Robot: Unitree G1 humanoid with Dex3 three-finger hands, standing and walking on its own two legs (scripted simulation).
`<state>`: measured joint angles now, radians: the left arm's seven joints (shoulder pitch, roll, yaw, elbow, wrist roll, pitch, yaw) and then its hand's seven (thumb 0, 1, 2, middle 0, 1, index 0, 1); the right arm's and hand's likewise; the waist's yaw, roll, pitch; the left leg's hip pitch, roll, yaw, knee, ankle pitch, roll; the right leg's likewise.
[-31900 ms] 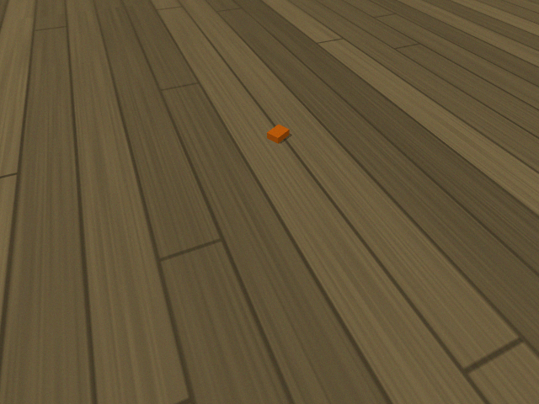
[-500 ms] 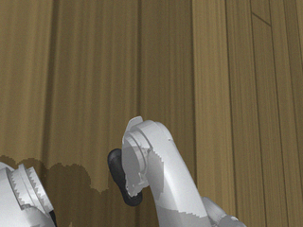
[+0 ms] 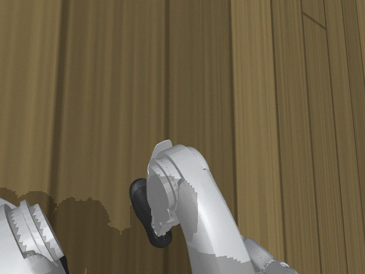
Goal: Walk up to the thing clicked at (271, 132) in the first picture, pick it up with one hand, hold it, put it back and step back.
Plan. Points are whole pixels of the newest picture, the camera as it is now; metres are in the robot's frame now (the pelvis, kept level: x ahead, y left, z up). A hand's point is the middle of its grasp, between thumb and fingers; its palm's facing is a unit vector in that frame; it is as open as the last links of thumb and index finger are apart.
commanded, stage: close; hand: left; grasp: from above
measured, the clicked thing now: out of the picture +0.47 +0.41 -0.28
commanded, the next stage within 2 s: settle in 1.60 s
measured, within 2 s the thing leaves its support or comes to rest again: leaves its support in 2.00 s
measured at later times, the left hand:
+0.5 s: hand out of the picture +0.44 +0.40 -0.24, palm faces -0.44 -0.16 -0.88, open 13.2 cm
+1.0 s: hand out of the picture +0.45 +0.40 -0.24, palm faces -0.42 -0.16 -0.89, open 12.5 cm
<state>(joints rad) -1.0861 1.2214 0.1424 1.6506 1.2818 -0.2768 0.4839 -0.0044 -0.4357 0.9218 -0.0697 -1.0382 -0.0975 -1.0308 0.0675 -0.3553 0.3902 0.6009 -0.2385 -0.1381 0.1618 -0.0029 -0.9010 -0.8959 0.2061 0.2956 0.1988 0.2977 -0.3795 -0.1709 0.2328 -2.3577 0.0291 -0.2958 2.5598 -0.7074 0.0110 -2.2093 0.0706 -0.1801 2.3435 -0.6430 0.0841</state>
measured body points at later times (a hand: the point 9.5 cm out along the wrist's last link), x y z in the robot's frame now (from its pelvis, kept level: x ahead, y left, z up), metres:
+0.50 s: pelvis +0.00 +0.00 +0.00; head +0.29 +0.15 +0.31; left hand +0.46 +0.41 -0.19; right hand +0.07 -0.25 -0.05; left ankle +0.06 +0.12 -0.27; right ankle +0.13 -0.13 -0.27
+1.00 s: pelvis +0.00 +0.00 +0.00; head +0.29 +0.15 +0.31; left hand +0.47 +0.40 -0.19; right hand +0.07 -0.25 -0.05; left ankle +0.06 +0.12 -0.27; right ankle +0.13 -0.13 -0.27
